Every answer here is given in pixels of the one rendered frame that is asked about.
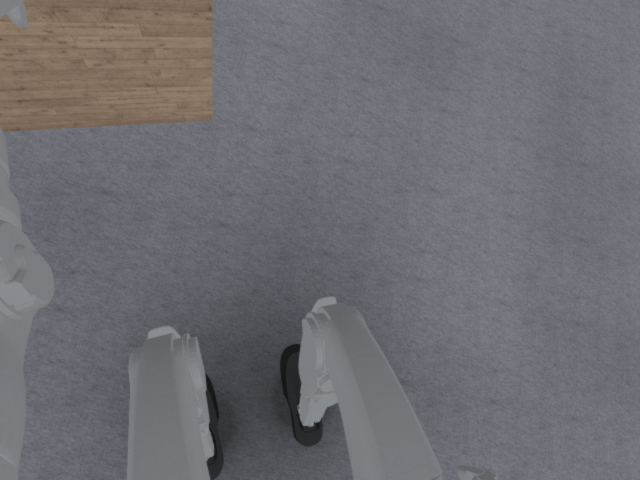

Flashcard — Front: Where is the cabinet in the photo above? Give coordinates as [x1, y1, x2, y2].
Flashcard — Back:
[0, 0, 212, 132]

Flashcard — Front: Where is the robot left forearm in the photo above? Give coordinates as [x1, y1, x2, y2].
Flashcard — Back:
[0, 127, 22, 231]

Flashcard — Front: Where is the robot left hand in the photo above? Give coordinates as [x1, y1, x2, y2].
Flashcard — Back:
[0, 0, 28, 29]

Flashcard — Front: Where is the robot thigh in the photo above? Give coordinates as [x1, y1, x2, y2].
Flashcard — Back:
[127, 333, 210, 480]
[302, 303, 443, 480]

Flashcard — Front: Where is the right robot thigh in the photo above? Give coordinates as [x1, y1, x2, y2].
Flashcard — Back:
[302, 303, 443, 480]

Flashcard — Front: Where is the left robot thigh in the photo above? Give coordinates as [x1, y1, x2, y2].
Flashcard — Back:
[127, 333, 210, 480]

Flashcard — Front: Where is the robot left upper arm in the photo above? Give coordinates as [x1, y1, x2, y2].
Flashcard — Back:
[0, 220, 54, 480]

